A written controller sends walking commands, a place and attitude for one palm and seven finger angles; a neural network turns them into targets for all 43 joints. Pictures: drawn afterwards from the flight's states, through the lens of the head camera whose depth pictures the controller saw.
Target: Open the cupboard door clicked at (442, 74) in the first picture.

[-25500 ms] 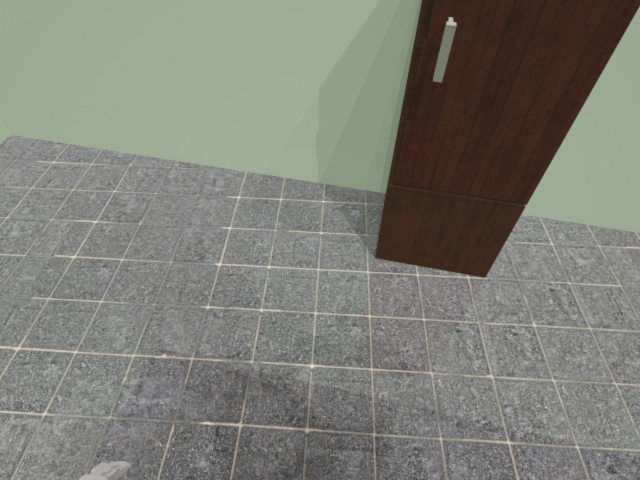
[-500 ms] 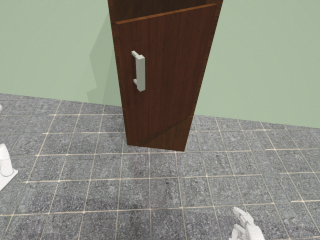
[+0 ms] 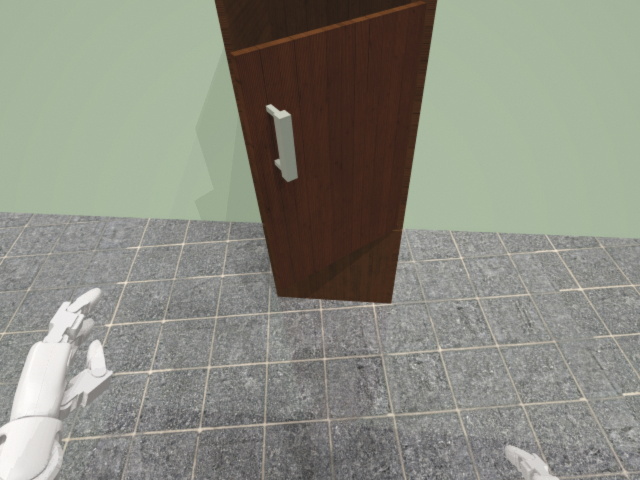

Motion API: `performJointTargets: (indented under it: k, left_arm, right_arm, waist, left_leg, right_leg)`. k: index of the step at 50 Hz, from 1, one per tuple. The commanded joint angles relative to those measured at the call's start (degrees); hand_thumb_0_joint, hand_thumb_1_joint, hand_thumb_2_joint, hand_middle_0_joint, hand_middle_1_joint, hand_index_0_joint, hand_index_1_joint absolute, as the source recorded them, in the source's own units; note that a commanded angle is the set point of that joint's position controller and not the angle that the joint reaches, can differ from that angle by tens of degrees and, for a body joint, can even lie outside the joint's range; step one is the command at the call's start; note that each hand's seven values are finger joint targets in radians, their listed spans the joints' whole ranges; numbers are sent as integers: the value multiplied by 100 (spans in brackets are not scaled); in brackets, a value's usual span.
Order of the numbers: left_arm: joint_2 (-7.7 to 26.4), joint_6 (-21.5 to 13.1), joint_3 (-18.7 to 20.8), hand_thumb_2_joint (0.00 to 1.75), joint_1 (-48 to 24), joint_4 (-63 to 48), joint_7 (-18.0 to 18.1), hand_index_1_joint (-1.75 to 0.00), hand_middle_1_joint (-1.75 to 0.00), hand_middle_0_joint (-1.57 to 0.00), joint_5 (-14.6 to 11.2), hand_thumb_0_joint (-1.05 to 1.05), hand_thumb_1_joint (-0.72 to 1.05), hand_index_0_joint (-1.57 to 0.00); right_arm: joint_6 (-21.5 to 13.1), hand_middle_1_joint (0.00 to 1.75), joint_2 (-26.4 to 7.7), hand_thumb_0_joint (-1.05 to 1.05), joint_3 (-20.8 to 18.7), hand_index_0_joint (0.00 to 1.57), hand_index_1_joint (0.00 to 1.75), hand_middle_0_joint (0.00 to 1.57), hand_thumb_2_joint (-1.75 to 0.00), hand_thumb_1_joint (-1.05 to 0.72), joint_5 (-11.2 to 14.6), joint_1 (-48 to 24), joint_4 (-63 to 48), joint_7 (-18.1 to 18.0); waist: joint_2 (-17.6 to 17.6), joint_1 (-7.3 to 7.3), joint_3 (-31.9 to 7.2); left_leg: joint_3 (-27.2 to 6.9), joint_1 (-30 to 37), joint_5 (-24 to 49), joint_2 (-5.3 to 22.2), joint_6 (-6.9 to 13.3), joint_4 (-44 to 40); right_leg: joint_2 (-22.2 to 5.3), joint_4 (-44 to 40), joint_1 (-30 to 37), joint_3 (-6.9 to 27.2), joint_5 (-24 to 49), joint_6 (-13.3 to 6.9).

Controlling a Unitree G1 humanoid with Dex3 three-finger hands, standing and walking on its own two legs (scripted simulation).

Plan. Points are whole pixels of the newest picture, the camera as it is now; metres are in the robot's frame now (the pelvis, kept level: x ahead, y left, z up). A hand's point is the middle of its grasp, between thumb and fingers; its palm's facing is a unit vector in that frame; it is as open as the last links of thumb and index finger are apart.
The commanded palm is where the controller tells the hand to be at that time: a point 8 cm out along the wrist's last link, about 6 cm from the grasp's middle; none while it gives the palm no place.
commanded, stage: let the arm hang, fingers relaxed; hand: left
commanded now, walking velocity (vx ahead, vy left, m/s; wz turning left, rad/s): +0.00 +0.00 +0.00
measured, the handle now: (280, 143) +0.64 +0.10 +0.10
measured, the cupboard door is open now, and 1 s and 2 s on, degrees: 40 40 40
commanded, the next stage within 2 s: look to check the result in 1.00 s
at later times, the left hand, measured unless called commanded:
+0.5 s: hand out of the picture -0.05 +0.21 -0.15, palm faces +0.03 -0.96 -0.27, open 7.2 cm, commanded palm none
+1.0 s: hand out of the picture +0.08 +0.23 -0.14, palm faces +0.00 -0.95 -0.30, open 7.3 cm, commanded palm none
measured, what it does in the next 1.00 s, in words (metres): stands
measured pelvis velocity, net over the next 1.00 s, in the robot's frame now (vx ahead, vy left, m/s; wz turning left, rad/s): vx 0.00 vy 0.01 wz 0.00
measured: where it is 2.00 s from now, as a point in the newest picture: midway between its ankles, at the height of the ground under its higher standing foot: outside the picture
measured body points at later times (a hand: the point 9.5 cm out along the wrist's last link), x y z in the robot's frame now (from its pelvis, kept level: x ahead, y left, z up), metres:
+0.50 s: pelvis -0.01 +0.01 +0.02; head +0.02 +0.00 +0.47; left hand -0.05 +0.26 -0.13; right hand -0.02 -0.23 -0.15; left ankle +0.02 +0.11 -0.73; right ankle +0.02 -0.08 -0.73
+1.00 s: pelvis +0.00 +0.01 +0.02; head +0.01 -0.01 +0.47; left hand +0.08 +0.28 -0.12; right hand +0.05 -0.25 -0.14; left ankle +0.02 +0.11 -0.73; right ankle +0.02 -0.08 -0.73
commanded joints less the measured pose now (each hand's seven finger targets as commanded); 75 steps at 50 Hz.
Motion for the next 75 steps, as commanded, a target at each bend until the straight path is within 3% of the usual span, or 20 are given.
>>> performJointTargets:
  k: [1, 2, 3, 4, 6, 7, 9, 12, 16, 19, 25, 34, 41, 61, 64, 75]
  left_arm:
    - [-58, 465, -712, 90, -18, 1991, -220, -30, -30, -20, 110, 0, 90, -20]
    - [119, 435, -743, 90, -187, 2413, -212, -30, -30, -20, 119, 0, 90, -20]
    - [257, 421, -784, 90, -431, 2804, -203, -30, -30, -20, 92, 0, 90, -20]
    - [285, 432, -855, 90, -669, 3163, -189, -30, -30, -20, 64, 0, 90, -20]
    - [135, 430, -996, 90, -935, 3787, -153, -30, -30, -20, 30, 0, 90, -20]
    - [23, 434, -1064, 90, -937, 4086, -143, -30, -30, -20, -1, 0, 90, -20]
    - [-206, 439, -1140, 90, -673, 4684, -134, -30, -30, -20, -44, 0, 90, -20]
    - [-356, 419, -1095, 90, -369, 5280, -109, -30, -30, -20, -40, 0, 90, -20]
    - [-323, 388, -1128, 90, -445, 5728, -110, -30, -30, -20, -52, 0, 90, -20]
    - [-300, 395, -1147, 90, -401, 5966, -106, -30, -30, -20, -57, 0, 90, -20]
    - [-155, 397, -1113, 90, -418, 6164, -94, -30, -30, -20, -53, 0, 90, -20]
    - [39, 395, -1073, 90, -726, 6141, -99, -30, -30, -20, -44, 0, 90, -20]
    - [176, 346, -1037, 90, -1015, 6044, -115, -30, -30, -20, -31, 0, 90, -20]
    - [630, 274, -1048, 90, -1468, 6009, -139, -30, -30, -20, -44, 0, 90, -20]
    - [674, 259, -1053, 90, -1472, 6027, -137, -30, -30, -20, -51, 0, 90, -20]
    - [752, 245, -1051, 90, -1444, 6022, -114, -30, -30, -20, -55, 0, 90, -20]
  right_arm:
    - [190, 30, -608, 0, -76, 20, 30, 20, -90, -90, -81, -327, -231, 55]
    - [263, 30, -499, 0, -59, 20, 30, 20, -90, -90, -56, -330, -101, 48]
    - [369, 30, -461, 0, -57, 20, 30, 20, -90, -90, -61, -276, 66, 46]
    - [464, 30, -427, 0, -46, 20, 30, 20, -90, -90, -80, -226, 250, 52]
    - [530, 30, -254, 0, 12, 20, 30, 20, -90, -90, -90, -29, 595, 67]
    - [540, 30, -163, 0, 70, 20, 30, 20, -90, -90, -80, -12, 752, 63]
    - [507, 30, -100, 0, 124, 20, 30, 20, -90, -90, -71, -83, 999, 23]
    - [512, 30, -1, 0, 93, 20, 30, 20, -90, -90, -65, 14, 1270, -30]
    - [523, 30, -73, 0, 43, 20, 30, 20, -90, -90, -33, 273, 1599, -63]
    - [530, 30, -93, 0, 27, 20, 30, 20, -90, -90, -31, 351, 1767, -80]
    - [529, 30, -201, 0, -7, 20, 30, 20, -90, -90, -21, 439, 1911, -85]
    - [511, 30, -350, 0, -30, 20, 30, 20, -90, -90, -53, 224, 1967, -55]
    - [438, 30, -539, 0, -48, 20, 30, 20, -90, -90, -48, -84, 1910, -39]
    - [431, 30, -1034, 0, -35, 20, 30, 20, -90, -90, -30, -595, 1880, -10]
    - [420, 30, -1093, 0, -36, 20, 30, 20, -90, -90, -24, -620, 1875, -16]
    - [436, 30, -1155, 0, -26, 20, 30, 20, -90, -90, -9, -701, 1855, -23]
  waist:
    - [-1083, 199, -217]
    - [-1496, 125, -162]
    - [-1582, 22, 17]
    - [-1377, -55, 192]
    - [-416, -181, 189]
    - [-127, -171, 253]
    - [514, -11, 264]
    - [686, 68, 16]
    - [-9, 0, 150]
    - [-64, 0, 355]
    - [-242, 7, 393]
    - [-171, 16, 647]
    - [-72, 40, 442]
    - [-176, -19, 119]
    - [-196, -23, -48]
    - [-196, 0, 34]
  left_leg:
    - [-974, -608, 1251, 797, 366, -515]
    - [-587, -377, 703, 383, 166, -179]
    - [-371, -90, 174, 173, 58, 64]
    - [-327, 168, -240, 155, 29, 135]
    - [-371, 657, 463, 308, 28, -275]
    - [-494, 749, 748, 418, 30, -573]
    - [-745, 478, 856, 637, 78, -1140]
    - [-736, 455, 625, 653, 92, -1288]
    - [-741, 585, 467, 678, 103, -1413]
    - [-713, 647, 424, 661, 122, -1473]
    - [-674, 691, 348, 663, 137, -1486]
    - [-732, 559, 171, 660, 133, -1631]
    - [-829, 684, 647, 748, 130, -1731]
    - [-765, 1181, 1063, 794, 74, -1802]
    - [-756, 1297, 1264, 806, 66, -1786]
    - [-684, 1380, 1403, 793, 51, -1748]
  right_leg:
    - [-458, -630, 1014, 752, 841, 45]
    - [-900, -1249, 898, 1258, 1100, -125]
    - [-1253, -1678, 563, 1538, 1048, -358]
    - [-1306, -1849, 294, 1552, 832, -480]
    - [-1042, -1720, 128, 1255, 716, -379]
    - [-835, -1656, 106, 1065, 488, -238]
    - [-557, -1529, 597, 849, 593, -38]
    - [-564, -1691, 1094, 762, 797, -49]
    - [-584, -1911, 1001, 675, 534, -80]
    - [-593, -1993, 853, 665, 388, -96]
    - [-612, -2056, 809, 672, 112, -109]
    - [-640, -2099, 752, 752, -68, -106]
    - [-650, -1984, 1009, 704, 568, -72]
    - [-722, -2223, 1248, 802, 1071, -47]
    - [-734, -2189, 1372, 822, 1422, -47]
    - [-747, -2243, 1420, 829, 1830, -3]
